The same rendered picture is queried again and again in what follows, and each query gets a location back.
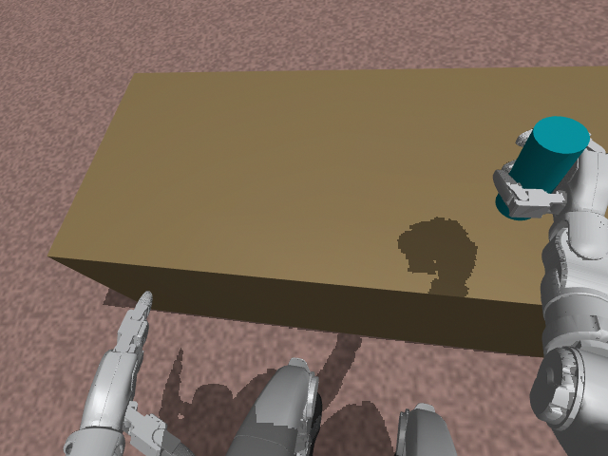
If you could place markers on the right robot hand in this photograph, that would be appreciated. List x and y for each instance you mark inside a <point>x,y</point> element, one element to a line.
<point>583,188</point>

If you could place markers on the left robot foot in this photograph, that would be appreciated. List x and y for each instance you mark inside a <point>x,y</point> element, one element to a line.
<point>315,425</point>

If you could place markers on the left robot hand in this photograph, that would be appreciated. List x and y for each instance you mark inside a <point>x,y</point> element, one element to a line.
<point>110,399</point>

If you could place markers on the left robot arm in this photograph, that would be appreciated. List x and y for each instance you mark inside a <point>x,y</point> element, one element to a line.
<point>95,441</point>

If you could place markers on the right robot arm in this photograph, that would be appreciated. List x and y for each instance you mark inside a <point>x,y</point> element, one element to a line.
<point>570,392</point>

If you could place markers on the can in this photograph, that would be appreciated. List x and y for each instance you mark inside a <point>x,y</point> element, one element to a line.
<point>553,146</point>

